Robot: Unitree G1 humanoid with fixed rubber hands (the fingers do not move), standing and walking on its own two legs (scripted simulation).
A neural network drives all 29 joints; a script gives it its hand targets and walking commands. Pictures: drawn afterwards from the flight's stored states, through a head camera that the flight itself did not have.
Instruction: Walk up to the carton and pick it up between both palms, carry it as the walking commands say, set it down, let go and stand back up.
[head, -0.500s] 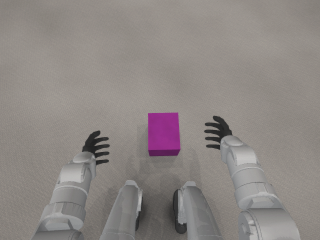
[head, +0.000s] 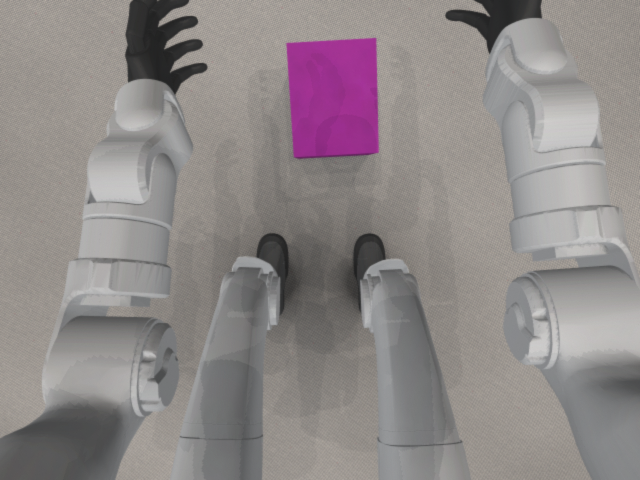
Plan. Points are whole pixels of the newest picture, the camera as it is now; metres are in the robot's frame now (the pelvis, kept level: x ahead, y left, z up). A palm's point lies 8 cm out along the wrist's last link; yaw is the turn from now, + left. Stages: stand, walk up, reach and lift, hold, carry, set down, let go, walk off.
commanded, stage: reach and lift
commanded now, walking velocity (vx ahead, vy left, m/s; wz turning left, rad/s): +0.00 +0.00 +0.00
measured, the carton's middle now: (332, 106) +0.52 -0.01 -0.58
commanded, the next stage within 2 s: none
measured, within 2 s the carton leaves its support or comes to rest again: neither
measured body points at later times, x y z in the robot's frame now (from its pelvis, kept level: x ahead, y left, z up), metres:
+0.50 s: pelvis +0.03 -0.01 -0.03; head +0.39 -0.01 +0.23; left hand +0.53 +0.18 -0.21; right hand +0.56 -0.14 -0.20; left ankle +0.11 +0.13 -0.61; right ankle +0.11 -0.12 -0.62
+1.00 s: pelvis -0.05 -0.01 -0.20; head +0.32 -0.02 +0.04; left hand +0.51 +0.17 -0.34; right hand +0.55 -0.14 -0.35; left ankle +0.10 +0.13 -0.62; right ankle +0.10 -0.12 -0.62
